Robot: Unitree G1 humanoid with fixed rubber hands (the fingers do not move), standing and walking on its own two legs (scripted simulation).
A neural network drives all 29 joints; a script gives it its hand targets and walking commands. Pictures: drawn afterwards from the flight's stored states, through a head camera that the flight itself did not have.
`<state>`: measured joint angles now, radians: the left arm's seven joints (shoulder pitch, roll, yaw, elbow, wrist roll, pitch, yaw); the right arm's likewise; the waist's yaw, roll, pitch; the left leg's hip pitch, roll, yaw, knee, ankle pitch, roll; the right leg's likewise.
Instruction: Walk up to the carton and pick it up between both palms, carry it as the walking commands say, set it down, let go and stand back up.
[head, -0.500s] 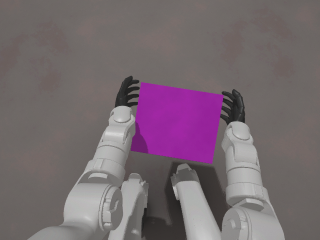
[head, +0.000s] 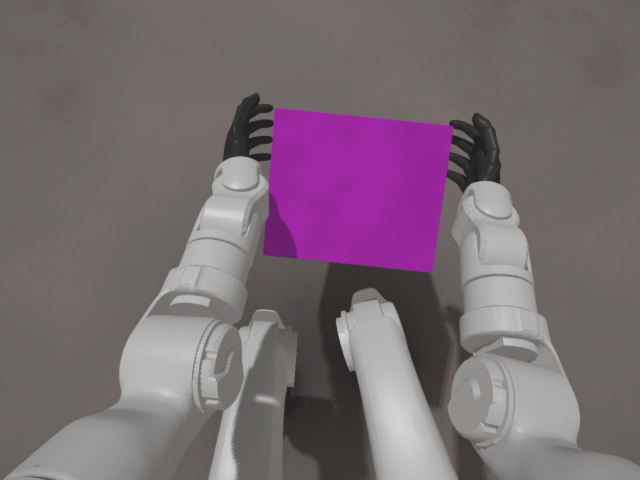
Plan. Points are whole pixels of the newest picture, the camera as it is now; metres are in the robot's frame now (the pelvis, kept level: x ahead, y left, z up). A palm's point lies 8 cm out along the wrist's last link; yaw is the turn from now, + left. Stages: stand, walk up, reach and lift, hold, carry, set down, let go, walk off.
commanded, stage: set down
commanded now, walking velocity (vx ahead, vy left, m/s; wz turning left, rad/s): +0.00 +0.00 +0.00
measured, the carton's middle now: (351, 191) +0.45 -0.10 -0.20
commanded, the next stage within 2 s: none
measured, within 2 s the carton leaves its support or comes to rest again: neither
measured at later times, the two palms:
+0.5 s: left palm (256, 163) +0.51 +0.03 -0.19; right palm (458, 181) +0.44 -0.25 -0.19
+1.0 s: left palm (267, 169) +0.52 +0.03 -0.27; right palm (446, 188) +0.44 -0.26 -0.27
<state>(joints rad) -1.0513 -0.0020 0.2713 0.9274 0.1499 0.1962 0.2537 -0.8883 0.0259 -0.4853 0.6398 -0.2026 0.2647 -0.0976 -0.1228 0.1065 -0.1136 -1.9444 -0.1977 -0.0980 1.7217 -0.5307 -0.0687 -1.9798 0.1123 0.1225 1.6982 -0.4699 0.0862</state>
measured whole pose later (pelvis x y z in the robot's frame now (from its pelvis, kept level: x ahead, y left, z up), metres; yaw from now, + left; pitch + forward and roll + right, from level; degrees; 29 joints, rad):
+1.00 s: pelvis -0.01 -0.01 -0.10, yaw +2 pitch +43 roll +1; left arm -1.39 0.16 0.16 1.11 0.02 0.20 0.24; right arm -1.17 -0.12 -0.45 0.77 -0.14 0.27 -0.04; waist -0.17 0.10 0.18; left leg -2.23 -0.24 -0.08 2.05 -0.57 -0.10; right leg -2.26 0.09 0.08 2.03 -0.52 0.08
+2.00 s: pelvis +0.00 +0.00 -0.12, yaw +1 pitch +41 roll -1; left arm -1.47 0.23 0.11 1.17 -0.02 0.16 0.18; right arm -1.27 -0.17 -0.44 0.91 -0.10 0.19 0.03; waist -0.17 0.11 0.28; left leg -2.26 -0.19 -0.04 2.15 -0.60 -0.05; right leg -2.27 0.01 0.03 2.11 -0.56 0.05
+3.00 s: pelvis -0.01 +0.00 -0.13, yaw +0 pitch +37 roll -1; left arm -1.49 0.26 0.04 1.17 -0.06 0.08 0.14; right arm -1.35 -0.24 -0.40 1.10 -0.04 0.04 -0.01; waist -0.15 0.07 0.39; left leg -2.23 -0.15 -0.03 2.18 -0.60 -0.04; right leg -2.24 0.00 0.01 2.14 -0.54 0.03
